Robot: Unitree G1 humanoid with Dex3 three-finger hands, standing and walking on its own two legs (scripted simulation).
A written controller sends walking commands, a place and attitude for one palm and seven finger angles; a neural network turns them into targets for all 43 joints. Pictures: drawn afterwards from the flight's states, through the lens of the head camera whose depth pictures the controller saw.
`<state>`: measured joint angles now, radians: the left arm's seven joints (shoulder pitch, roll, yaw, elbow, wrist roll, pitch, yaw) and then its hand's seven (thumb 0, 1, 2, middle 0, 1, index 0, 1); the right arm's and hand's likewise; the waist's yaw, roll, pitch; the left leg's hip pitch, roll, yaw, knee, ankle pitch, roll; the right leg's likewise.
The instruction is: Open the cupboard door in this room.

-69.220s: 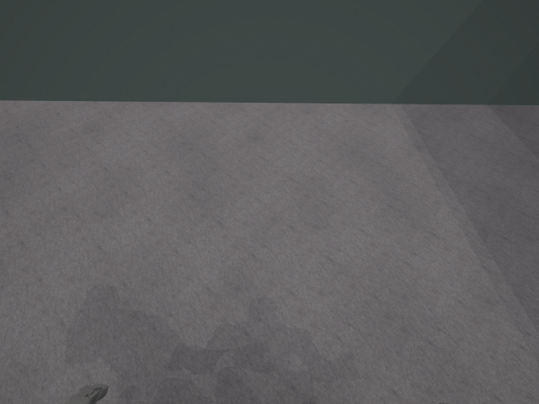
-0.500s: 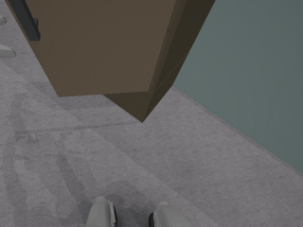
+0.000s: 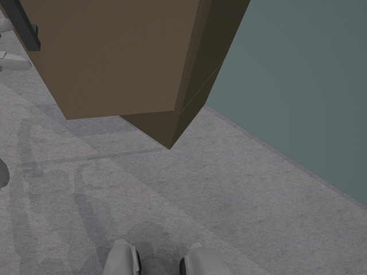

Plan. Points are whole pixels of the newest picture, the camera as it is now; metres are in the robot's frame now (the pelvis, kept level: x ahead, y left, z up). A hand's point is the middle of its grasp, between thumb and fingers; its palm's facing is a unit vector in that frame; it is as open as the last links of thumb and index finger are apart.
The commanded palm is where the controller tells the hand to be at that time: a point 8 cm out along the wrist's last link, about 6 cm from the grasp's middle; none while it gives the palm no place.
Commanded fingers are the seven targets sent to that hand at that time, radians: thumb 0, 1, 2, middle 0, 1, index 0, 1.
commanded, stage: slide the fingers in behind the handle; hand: left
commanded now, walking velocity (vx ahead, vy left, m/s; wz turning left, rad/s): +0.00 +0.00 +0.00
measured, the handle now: (20, 12) +0.61 +0.24 +0.13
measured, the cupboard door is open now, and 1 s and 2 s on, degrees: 45 45 45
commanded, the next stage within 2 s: close the thumb around the handle in 1.08 s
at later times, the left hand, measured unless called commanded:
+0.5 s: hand (26, 31) +0.56 +0.22 +0.13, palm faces +0.09 -1.00 +0.01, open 14.0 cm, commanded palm +0.54 +0.26 +0.12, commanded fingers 0.00 -0.50 0.30 -0.30 -1.20 -0.30 -1.20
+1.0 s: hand (30, 35) +0.55 +0.22 +0.13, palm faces +0.08 -1.00 +0.02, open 14.0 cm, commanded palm +0.54 +0.25 +0.12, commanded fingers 0.00 -0.50 0.30 -0.30 -1.20 -0.30 -1.20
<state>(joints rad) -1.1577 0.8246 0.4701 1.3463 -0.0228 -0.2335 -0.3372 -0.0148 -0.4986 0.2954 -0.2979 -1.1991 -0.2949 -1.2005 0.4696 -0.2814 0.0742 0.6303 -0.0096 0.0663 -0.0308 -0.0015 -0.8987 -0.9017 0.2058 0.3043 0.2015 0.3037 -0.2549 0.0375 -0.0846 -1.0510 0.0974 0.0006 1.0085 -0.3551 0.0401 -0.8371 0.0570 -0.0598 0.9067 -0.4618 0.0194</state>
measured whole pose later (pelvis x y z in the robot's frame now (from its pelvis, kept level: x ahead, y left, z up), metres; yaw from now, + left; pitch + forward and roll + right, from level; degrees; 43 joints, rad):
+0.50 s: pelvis +0.01 -0.02 +0.00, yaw +0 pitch +22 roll -5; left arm -1.13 0.75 0.47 1.31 -0.02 -0.24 -0.27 -0.01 -0.50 0.30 -0.30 -1.20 -0.30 -1.20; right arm 0.46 -0.28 0.06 0.64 -0.02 0.04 -0.02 0.00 -0.90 -0.90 0.20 0.30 0.20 0.30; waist -0.25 0.05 -0.09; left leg -1.03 0.11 0.00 0.99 -0.36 0.02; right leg -0.83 0.07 -0.06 0.91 -0.47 0.00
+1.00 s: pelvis +0.01 -0.02 +0.01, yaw +1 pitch +21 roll -5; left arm -1.10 0.69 0.43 1.30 -0.05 -0.25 -0.27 -0.01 -0.50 0.30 -0.30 -1.20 -0.29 -1.20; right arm 0.44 -0.28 0.04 0.65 -0.01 0.06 0.00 0.00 -0.90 -0.90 0.20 0.30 0.20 0.30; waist -0.23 0.04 -0.10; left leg -0.99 0.10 0.00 0.98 -0.37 0.02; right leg -0.79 0.06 -0.06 0.89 -0.48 0.00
